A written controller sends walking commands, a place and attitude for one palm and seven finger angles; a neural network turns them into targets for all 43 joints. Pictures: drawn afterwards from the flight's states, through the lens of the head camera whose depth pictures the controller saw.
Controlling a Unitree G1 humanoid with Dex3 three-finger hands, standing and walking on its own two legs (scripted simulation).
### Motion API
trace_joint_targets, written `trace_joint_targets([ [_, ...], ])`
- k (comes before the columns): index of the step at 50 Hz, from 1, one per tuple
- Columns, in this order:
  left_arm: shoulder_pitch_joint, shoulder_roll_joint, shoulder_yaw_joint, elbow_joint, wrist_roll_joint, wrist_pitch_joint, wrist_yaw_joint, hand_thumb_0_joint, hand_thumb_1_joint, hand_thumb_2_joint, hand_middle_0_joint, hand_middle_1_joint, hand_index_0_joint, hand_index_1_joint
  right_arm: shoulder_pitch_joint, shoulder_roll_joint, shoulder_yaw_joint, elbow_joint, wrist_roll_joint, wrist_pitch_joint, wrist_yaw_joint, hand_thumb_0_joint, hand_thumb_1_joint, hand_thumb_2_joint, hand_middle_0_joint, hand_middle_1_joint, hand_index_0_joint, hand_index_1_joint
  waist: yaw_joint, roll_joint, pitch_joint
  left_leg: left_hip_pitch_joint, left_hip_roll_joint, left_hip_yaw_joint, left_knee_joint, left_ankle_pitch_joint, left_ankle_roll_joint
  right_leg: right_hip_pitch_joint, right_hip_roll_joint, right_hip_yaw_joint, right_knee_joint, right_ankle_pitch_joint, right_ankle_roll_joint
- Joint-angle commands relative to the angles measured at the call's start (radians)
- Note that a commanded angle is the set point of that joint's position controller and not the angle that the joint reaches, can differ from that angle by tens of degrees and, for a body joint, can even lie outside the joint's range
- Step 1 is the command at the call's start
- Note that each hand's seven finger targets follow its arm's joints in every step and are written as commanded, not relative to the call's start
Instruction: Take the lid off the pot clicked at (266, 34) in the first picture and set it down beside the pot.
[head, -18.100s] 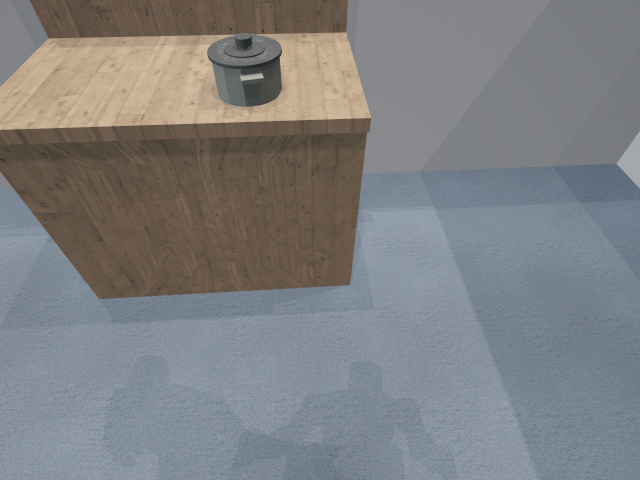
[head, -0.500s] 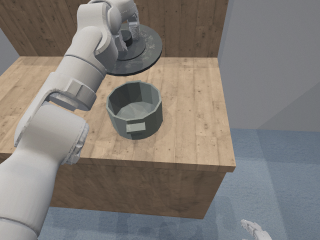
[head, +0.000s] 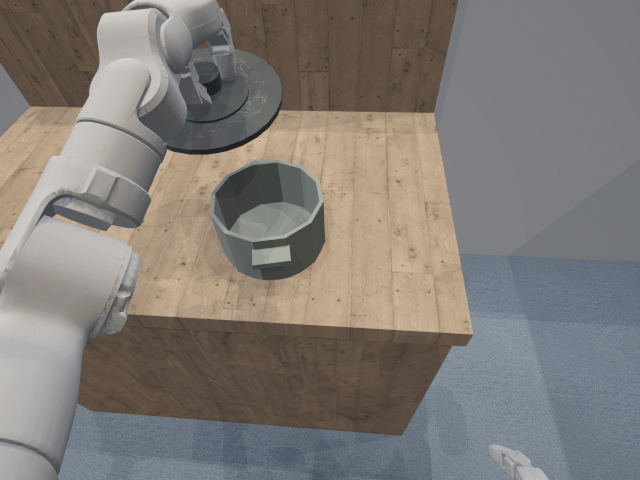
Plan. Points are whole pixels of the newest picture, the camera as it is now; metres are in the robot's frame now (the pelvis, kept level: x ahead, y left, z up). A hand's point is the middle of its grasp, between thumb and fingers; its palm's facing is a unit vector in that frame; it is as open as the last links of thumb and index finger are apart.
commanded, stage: move the lid sideways beside the pot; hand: left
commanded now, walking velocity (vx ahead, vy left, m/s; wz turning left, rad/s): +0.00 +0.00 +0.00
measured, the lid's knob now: (203, 79) +0.51 +0.13 +0.24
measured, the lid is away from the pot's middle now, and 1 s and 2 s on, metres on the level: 0.06 0.16 0.24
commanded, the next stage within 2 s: lower the lid onto the table in 1.70 s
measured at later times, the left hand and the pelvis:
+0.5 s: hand (136, 83) +0.48 +0.19 +0.26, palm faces -0.18 -0.04 -0.98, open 7.0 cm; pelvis +0.00 +0.01 +0.00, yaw +1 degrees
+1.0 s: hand (90, 84) +0.47 +0.24 +0.26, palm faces -0.18 -0.05 -0.98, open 7.0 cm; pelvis +0.00 +0.01 +0.00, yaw +0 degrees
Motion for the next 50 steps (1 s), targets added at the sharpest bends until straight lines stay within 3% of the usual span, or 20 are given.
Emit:
trace_joint_targets([
  [1,-0.616,0.244,0.113,-0.233,0.024,-0.008,0.052,0.0,0.77,0.843,-1.002,-1.07,-0.896,-1.052,-0.062,-0.124,-0.043,-0.121,0.004,-0.031,0.004,0.0,-0.9,-0.9,0.2,0.3,0.2,0.3,0.002,-0.083,-0.466,0.287,0.038,-0.107,0.054,0.506,-0.03,0.087,0.036,0.034,0.01,0.387,-0.051],
  [4,-0.618,0.24,0.095,-0.175,0.023,-0.01,0.047,0.0,0.77,0.843,-1.002,-1.07,-0.896,-1.052,-0.069,-0.126,-0.037,-0.117,0.009,-0.021,-0.003,0.0,-0.9,-0.9,0.2,0.3,0.2,0.3,-0.006,-0.11,-0.42,0.239,0.032,-0.094,0.042,0.413,-0.022,0.085,0.034,0.026,0.008,0.36,-0.053],
  [5,-0.599,0.175,0.041,-0.207,0.003,-0.013,0.047,0.0,0.77,0.843,-1.002,-1.07,-0.896,-1.052,-0.069,-0.131,-0.042,-0.123,0.012,-0.017,0.0,0.0,-0.9,-0.9,0.2,0.3,0.2,0.3,-0.017,-0.065,-0.425,0.269,0.033,-0.101,0.052,0.463,-0.028,0.06,0.032,0.024,0.004,0.365,-0.055],
  [6,-0.641,0.265,0.113,-0.249,0.022,-0.018,0.054,0.0,0.77,0.843,-1.002,-1.07,-0.896,-1.052,-0.067,-0.128,-0.042,-0.12,0.006,-0.018,0.0,0.0,-0.9,-0.9,0.2,0.3,0.2,0.3,-0.002,-0.072,-0.471,0.283,0.037,-0.109,0.051,0.469,-0.032,0.083,0.037,0.03,0.009,0.361,-0.053],
  [10,-0.592,0.242,0.087,-0.166,0.014,-0.022,0.053,0.0,0.77,0.843,-1.002,-1.07,-0.896,-1.052,-0.051,-0.136,-0.041,-0.113,0.009,-0.015,-0.004,0.0,-0.9,-0.9,0.2,0.3,0.2,0.3,-0.017,-0.055,-0.439,0.278,0.036,-0.113,0.055,0.465,-0.04,0.053,0.038,0.02,0.001,0.336,-0.059],
  [11,-0.618,0.325,0.15,-0.162,0.032,-0.027,0.056,0.0,0.77,0.843,-1.002,-1.07,-0.896,-1.052,-0.055,-0.134,-0.037,-0.109,0.006,-0.015,-0.006,0.0,-0.9,-0.9,0.2,0.3,0.2,0.3,-0.002,-0.081,-0.452,0.252,0.036,-0.106,0.045,0.42,-0.036,0.081,0.038,0.025,0.004,0.329,-0.056],
  [13,-0.656,0.325,0.138,-0.191,0.036,-0.038,0.052,0.0,0.77,0.843,-1.002,-1.07,-0.896,-1.052,-0.065,-0.13,-0.036,-0.12,0.007,-0.013,-0.008,0.0,-0.9,-0.9,0.2,0.3,0.2,0.3,-0.003,-0.082,-0.463,0.25,0.032,-0.101,0.043,0.402,-0.027,0.094,0.034,0.027,0.007,0.343,-0.057],
  [15,-0.62,0.213,0.046,-0.176,0.015,-0.04,0.05,0.0,0.77,0.843,-1.002,-1.07,-0.896,-1.052,-0.059,-0.132,-0.041,-0.12,0.014,-0.007,-0.006,0.0,-0.9,-0.9,0.2,0.3,0.2,0.3,-0.026,-0.03,-0.433,0.284,0.039,-0.114,0.054,0.475,-0.041,0.032,0.036,0.017,0.002,0.324,-0.059],
  [17,-0.647,0.296,0.117,-0.176,0.037,-0.045,0.053,0.0,0.77,0.843,-1.002,-1.07,-0.896,-1.052,-0.054,-0.134,-0.04,-0.113,0.005,-0.008,-0.006,0.0,-0.9,-0.9,0.2,0.3,0.2,0.3,-0.016,-0.024,-0.454,0.295,0.041,-0.117,0.057,0.461,-0.042,0.03,0.043,0.018,0.001,0.302,-0.06],
  [20,-0.636,0.256,0.077,-0.16,0.017,-0.052,0.051,0.0,0.77,0.843,-1.002,-1.07,-0.896,-1.052,-0.038,-0.142,-0.042,-0.108,0.013,-0.003,-0.008,0.0,-0.9,-0.9,0.2,0.3,0.2,0.3,-0.027,-0.014,-0.435,0.288,0.042,-0.121,0.047,0.441,-0.05,0.015,0.039,0.009,-0.005,0.277,-0.061],
  [22,-0.66,0.352,0.158,-0.208,0.044,-0.065,0.057,0.0,0.77,0.843,-1.002,-1.07,-0.896,-1.052,-0.039,-0.137,-0.044,-0.117,0.001,-0.013,-0.01,0.0,-0.9,-0.9,0.2,0.3,0.2,0.3,-0.008,-0.016,-0.513,0.324,0.041,-0.127,0.062,0.493,-0.047,0.048,0.045,0.02,0.003,0.3,-0.063],
  [25,-0.609,0.286,0.098,-0.163,0.024,-0.067,0.051,0.0,0.77,0.843,-1.002,-1.07,-0.896,-1.052,-0.024,-0.144,-0.047,-0.112,0.012,-0.008,-0.008,0.0,-0.9,-0.9,0.2,0.3,0.2,0.3,-0.023,-0.018,-0.451,0.303,0.044,-0.127,0.06,0.502,-0.054,0.018,0.042,0.012,-0.005,0.296,-0.061],
  [30,-0.554,0.303,0.114,-0.166,0.022,-0.074,0.045,0.0,0.77,0.843,-1.002,-1.07,-0.896,-1.052,-0.021,-0.148,-0.05,-0.118,0.013,-0.005,-0.002,0.0,-0.9,-0.9,0.2,0.3,0.2,0.3,-0.014,-0.017,-0.438,0.309,0.05,-0.132,0.065,0.554,-0.058,0.007,0.046,0.007,-0.005,0.298,-0.061],
  [31,-0.6,0.382,0.172,-0.22,0.04,-0.08,0.05,0.0,0.77,0.843,-1.002,-1.07,-0.896,-1.052,-0.02,-0.146,-0.048,-0.121,0.007,-0.007,-0.001,0.0,-0.9,-0.9,0.2,0.3,0.2,0.3,0.001,-0.023,-0.483,0.314,0.052,-0.136,0.058,0.543,-0.062,0.034,0.048,0.011,0.002,0.291,-0.059],
  [35,-0.562,0.366,0.148,-0.133,0.029,-0.08,0.049,0.0,0.77,0.843,-1.002,-1.07,-0.896,-1.052,-0.01,-0.156,-0.048,-0.117,0.017,0.001,-0.008,0.0,-0.9,-0.9,0.2,0.3,0.2,0.3,-0.014,-0.033,-0.421,0.269,0.048,-0.122,0.055,0.464,-0.049,0.022,0.044,0.008,-0.008,0.267,-0.061],
  [37,-0.631,0.461,0.211,-0.206,0.054,-0.095,0.053,0.0,0.77,0.843,-1.002,-1.07,-0.896,-1.052,-0.022,-0.15,-0.046,-0.128,0.007,-0.004,-0.013,0.0,-0.9,-0.9,0.2,0.3,0.2,0.3,0.001,-0.013,-0.499,0.29,0.043,-0.117,0.061,0.494,-0.041,0.072,0.046,0.02,0.003,0.311,-0.062],
  [40,-0.56,0.394,0.155,-0.147,0.036,-0.094,0.047,0.0,0.77,0.843,-1.002,-1.07,-0.896,-1.052,-0.002,-0.153,-0.05,-0.122,0.019,-0.001,-0.013,0.0,-0.9,-0.9,0.2,0.3,0.2,0.3,-0.016,-0.016,-0.44,0.287,0.05,-0.124,0.063,0.513,-0.048,0.031,0.046,0.01,-0.01,0.292,-0.06],
  [42,-0.558,0.496,0.238,-0.161,0.054,-0.104,0.047,0.0,0.77,0.843,-1.002,-1.07,-0.896,-1.052,-0.016,-0.151,-0.047,-0.134,0.012,-0.004,-0.016,0.0,-0.9,-0.9,0.2,0.3,0.2,0.3,0.005,-0.028,-0.479,0.28,0.049,-0.114,0.066,0.509,-0.036,0.067,0.046,0.02,0.001,0.308,-0.06],
  [45,-0.532,0.411,0.157,-0.166,0.034,-0.104,0.038,0.0,0.77,0.843,-1.002,-1.07,-0.896,-1.052,-0.013,-0.154,-0.049,-0.133,0.024,0.007,-0.012,0.0,-0.9,-0.9,0.2,0.3,0.2,0.3,-0.013,-0.004,-0.436,0.286,0.052,-0.114,0.069,0.526,-0.041,0.032,0.043,0.012,-0.008,0.304,-0.058],
  [50,-0.525,0.49,0.202,-0.163,0.033,-0.115,0.036,0.0,0.77,0.843,-1.002,-1.07,-0.896,-1.052,-0.014,-0.162,-0.046,-0.133,0.028,0.017,-0.017,0.0,-0.9,-0.9,0.2,0.3,0.2,0.3,-0.009,0.0,-0.428,0.259,0.049,-0.107,0.068,0.467,-0.031,0.047,0.043,0.013,-0.011,0.291,-0.059],
])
